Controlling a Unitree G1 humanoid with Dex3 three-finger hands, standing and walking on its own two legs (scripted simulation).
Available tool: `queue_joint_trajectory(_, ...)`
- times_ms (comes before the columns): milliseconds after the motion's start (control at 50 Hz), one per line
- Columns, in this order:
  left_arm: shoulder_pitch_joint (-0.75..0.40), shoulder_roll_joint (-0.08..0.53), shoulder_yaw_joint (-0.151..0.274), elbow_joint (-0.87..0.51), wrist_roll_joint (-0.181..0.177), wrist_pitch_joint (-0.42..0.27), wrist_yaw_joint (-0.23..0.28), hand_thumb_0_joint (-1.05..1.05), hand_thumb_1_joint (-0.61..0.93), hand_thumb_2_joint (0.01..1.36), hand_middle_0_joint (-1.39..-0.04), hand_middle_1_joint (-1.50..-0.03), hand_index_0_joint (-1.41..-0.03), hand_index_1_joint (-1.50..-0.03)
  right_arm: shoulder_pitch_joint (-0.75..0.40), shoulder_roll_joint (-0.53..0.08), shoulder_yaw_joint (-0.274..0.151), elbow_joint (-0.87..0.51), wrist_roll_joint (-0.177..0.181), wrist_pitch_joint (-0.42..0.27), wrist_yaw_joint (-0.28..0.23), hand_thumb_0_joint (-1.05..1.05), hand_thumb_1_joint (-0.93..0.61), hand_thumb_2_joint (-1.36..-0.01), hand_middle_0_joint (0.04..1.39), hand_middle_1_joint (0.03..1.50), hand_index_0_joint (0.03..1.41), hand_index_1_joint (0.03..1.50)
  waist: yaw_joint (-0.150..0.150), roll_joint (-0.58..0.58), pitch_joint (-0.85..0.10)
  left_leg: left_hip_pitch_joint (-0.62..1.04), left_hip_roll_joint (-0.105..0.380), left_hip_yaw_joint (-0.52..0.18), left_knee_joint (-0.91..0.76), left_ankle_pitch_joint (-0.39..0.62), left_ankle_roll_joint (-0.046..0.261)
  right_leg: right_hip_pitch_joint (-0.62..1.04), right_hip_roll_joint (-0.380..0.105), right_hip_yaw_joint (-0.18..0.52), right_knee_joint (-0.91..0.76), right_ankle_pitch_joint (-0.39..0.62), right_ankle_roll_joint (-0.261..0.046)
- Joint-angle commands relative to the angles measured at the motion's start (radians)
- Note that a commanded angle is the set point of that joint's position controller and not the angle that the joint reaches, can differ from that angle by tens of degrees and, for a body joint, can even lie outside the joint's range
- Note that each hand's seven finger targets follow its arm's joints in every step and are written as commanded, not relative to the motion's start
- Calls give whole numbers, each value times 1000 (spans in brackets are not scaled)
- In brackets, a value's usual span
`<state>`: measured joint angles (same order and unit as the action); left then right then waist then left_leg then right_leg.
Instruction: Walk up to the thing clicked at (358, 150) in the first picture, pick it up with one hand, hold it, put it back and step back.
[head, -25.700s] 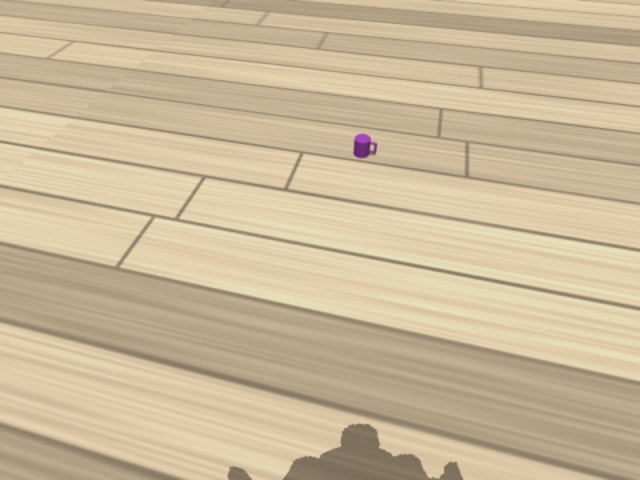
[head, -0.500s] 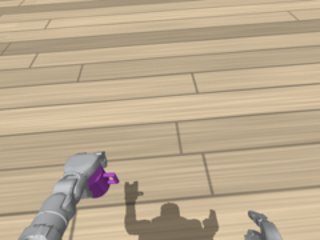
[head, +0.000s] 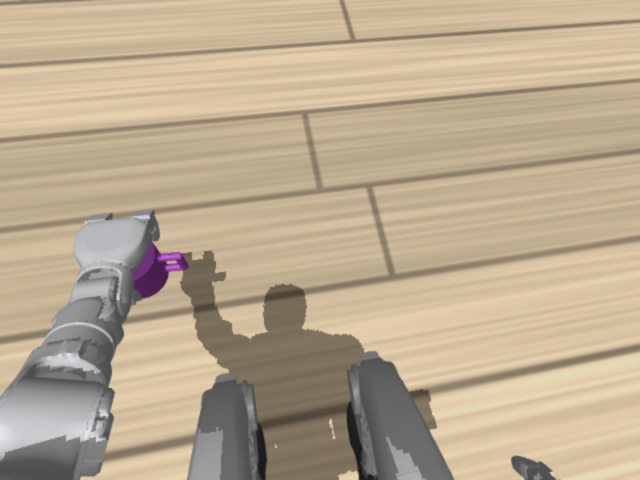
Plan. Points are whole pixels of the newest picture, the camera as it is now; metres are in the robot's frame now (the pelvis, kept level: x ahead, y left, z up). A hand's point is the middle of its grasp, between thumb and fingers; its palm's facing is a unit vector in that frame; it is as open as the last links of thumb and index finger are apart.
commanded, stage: crouch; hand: left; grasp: from above
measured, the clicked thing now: (145, 264) +0.44 +0.21 -0.15
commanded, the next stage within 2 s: lower in 1.26 s
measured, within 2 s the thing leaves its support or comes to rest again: neither
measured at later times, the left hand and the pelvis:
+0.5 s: hand (158, 284) +0.46 +0.24 -0.31, palm faces -0.42 -0.01 -0.91, open 10.7 cm; pelvis -0.02 +0.00 -0.16, yaw -2 degrees
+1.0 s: hand (169, 282) +0.48 +0.24 -0.38, palm faces -0.44 +0.00 -0.90, open 10.7 cm; pelvis -0.03 +0.00 -0.23, yaw -4 degrees
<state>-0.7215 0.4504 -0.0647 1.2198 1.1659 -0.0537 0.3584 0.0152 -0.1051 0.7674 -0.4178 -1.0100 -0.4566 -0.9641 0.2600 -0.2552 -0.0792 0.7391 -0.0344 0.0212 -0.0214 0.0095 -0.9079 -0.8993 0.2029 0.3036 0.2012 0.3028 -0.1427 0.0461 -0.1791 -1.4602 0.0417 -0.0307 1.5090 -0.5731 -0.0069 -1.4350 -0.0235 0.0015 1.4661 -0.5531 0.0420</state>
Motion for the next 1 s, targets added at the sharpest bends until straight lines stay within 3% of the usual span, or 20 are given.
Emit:
queue_joint_trajectory(0, -358, 263, 72, -132, 1, 7, 23, 0, 307, 978, -622, -1168, -686, -1103, 97, -174, -55, -73, -14, -36, -1, 0, -904, -900, 199, 299, 200, 299, 0, 98, -611, 289, -31, -6, -76, 205, 14, 138, 38, -54, -43, 181, -78)
queue_joint_trajectory(20, -314, 257, 75, -69, 3, 9, 17, 0, 318, 955, -624, -1164, -693, -1094, 100, -175, -50, -73, -16, -37, 3, 0, -906, -900, 199, 299, 200, 299, -6, 64, -569, 253, -30, -19, -59, 185, 16, 95, 38, -62, -23, 158, -79)
queue_joint_trajectory(40, -337, 255, 75, -71, -1, 2, 12, 0, 318, 948, -612, -1172, -685, -1097, 101, -178, -49, -67, -20, -41, 8, 0, -903, -899, 200, 299, 200, 299, -18, 73, -544, 203, -31, -24, -39, 151, 15, 51, 36, -64, 0, 134, -78)
queue_joint_trajectory(60, -402, 274, 84, -121, -6, -11, 10, 0, 308, 936, -608, -1147, -679, -1075, 101, -176, -51, -68, -23, -43, 9, 0, -902, -899, 200, 299, 200, 299, -21, 87, -583, 187, -32, -21, -13, 125, 19, 32, 37, -63, 20, 118, -79)
queue_joint_trajectory(80, -394, 290, 89, -73, 2, -15, 4, 0, 329, 931, -627, -1145, -699, -1071, 107, -176, -45, -62, -24, -48, 13, 0, -904, -900, 199, 299, 200, 299, -33, 62, -563, 162, -33, -30, 13, 111, 21, -5, 34, -66, 40, 104, -77)
queue_joint_trajectory(140, -401, 324, 110, -74, 15, -42, 0, 0, 383, 944, -663, -1147, -737, -1071, 114, -186, -37, -63, -33, -60, 31, 0, -903, -899, 199, 299, 200, 299, -34, 90, -599, 114, -35, -33, 85, 115, 23, -80, 31, -73, 112, 100, -78)
queue_joint_trajectory(180, -478, 338, 114, -128, 25, -62, 5, 0, 401, 974, -683, -1149, -754, -1078, 122, -194, -35, -58, -37, -67, 39, 0, -903, -900, 199, 299, 200, 299, -50, 139, -667, 128, -36, -39, 125, 131, 18, -123, 31, -79, 156, 109, -79)
queue_joint_trajectory(340, -558, 420, 153, -96, 65, -81, 33, 0, 416, 1032, -703, -1193, -770, -1126, 136, -204, -18, -36, -62, -80, 74, 0, -914, -905, 199, 299, 200, 299, -65, 204, -725, 32, -37, -1, 289, 173, 25, -180, 35, -83, 273, 157, -74)
queue_joint_trajectory(480, -605, 443, 150, -53, 65, -75, 11, 0, 408, 1027, -706, -1159, -766, -1098, 125, -218, -14, -33, -69, -75, 93, 0, -912, -905, 200, 300, 200, 299, -86, 231, -671, -55, -32, -7, 355, 112, 22, -267, 36, -97, 352, 114, -76)
queue_joint_trajectory(500, -588, 411, 133, -35, 61, -75, 2, 0, 418, 1015, -707, -1168, -770, -1103, 129, -216, -16, -34, -70, -75, 96, 0, -914, -905, 200, 299, 200, 299, -92, 216, -661, -51, -31, -11, 365, 116, 22, -279, 35, -100, 358, 119, -75)
queue_joint_trajectory(540, -629, 458, 147, -67, 58, -77, -2, 0, 400, 1027, -695, -1166, -755, -1103, 129, -225, -15, -33, -68, -70, 98, 0, -911, -904, 200, 300, 200, 300, -92, 219, -677, -93, -33, 0, 394, 113, 27, -265, 39, -98, 370, 128, -71)
queue_joint_trajectory(580, -596, 442, 135, -7, 60, -77, -10, 0, 407, 1006, -693, -1172, -760, -1104, 129, -221, -6, -33, -73, -67, 105, 0, -914, -905, 200, 300, 200, 300, -107, 203, -621, -133, -34, 2, 416, 114, 27, -276, 39, -100, 388, 131, -69)
queue_joint_trajectory(620, -642, 492, 154, -42, 65, -87, -17, 0, 389, 1037, -685, -1180, -746, -1117, 131, -229, -6, -30, -71, -62, 108, 0, -913, -905, 200, 300, 200, 300, -96, 211, -660, -142, -34, 1, 435, 121, 28, -279, 43, -102, 413, 136, -71)
queue_joint_trajectory(640, -595, 481, 152, 15, 69, -83, -21, 0, 389, 1026, -686, -1176, -748, -1111, 137, -230, -2, -31, -72, -61, 111, 0, -915, -905, 200, 300, 200, 300, -100, 203, -624, -147, -34, 0, 442, 128, 26, -294, 40, -103, 416, 137, -69)
queue_joint_trajectory(660, -630, 467, 142, -14, 64, -90, -23, 0, 394, 1023, -684, -1174, -747, -1109, 136, -231, -1, -34, -74, -59, 113, 0, -913, -904, 200, 300, 200, 300, -106, 218, -639, -147, -33, -1, 452, 127, 25, -311, 41, -106, 427, 136, -70)
queue_joint_trajectory(700, -664, 510, 158, -24, 75, -100, -18, 0, 394, 995, -676, -1188, -746, -1116, 136, -238, 5, -30, -76, -56, 117, 0, -916, -905, 200, 300, 200, 300, -102, 249, -646, -166, -35, 1, 461, 124, 23, -314, 43, -107, 450, 137, -73)
queue_joint_trajectory(760, -642, 490, 157, 45, 86, -102, -13, 0, 389, 1003, -688, -1147, -748, -1085, 146, -245, 12, -30, -81, -53, 123, 0, -913, -904, 200, 300, 200, 300, -119, 241, -593, -174, -34, -18, 468, 105, 18, -379, 38, -120, 478, 114, -75)
queue_joint_trajectory(840, -693, 553, 172, 39, 94, -114, -5, 0, 386, 976, -677, -1148, -740, -1082, 144, -250, 26, -33, -84, -50, 128, 0, -912, -904, 200, 300, 200, 300, -124, 231, -605, -240, -40, 1, 511, 76, 29, -354, 46, -119, 485, 101, -71)
queue_joint_trajectory(960, -695, 565, 168, 88, 101, -118, 4, 0, 394, 971, -684, -1148, -749, -1081, 152, -259, 51, -25, -93, -50, 131, 0, -914, -904, 200, 300, 200, 300, -138, 247, -576, -272, -40, -6, 538, 61, 27, -391, 46, -132, 521, 90, -71)
queue_joint_trajectory(980, -732, 595, 177, 66, 102, -123, 4, 0, 412, 969, -688, -1152, -755, -1082, 150, -263, 51, -29, -93, -51, 130, 0, -911, -902, 200, 300, 200, 300, -139, 259, -596, -266, -36, -11, 545, 57, 27, -396, 50, -137, 530, 87, -73)
